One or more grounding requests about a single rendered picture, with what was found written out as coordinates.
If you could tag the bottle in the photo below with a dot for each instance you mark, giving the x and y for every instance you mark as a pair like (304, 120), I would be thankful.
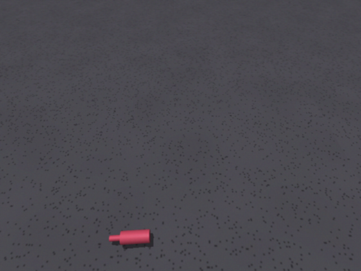
(132, 237)

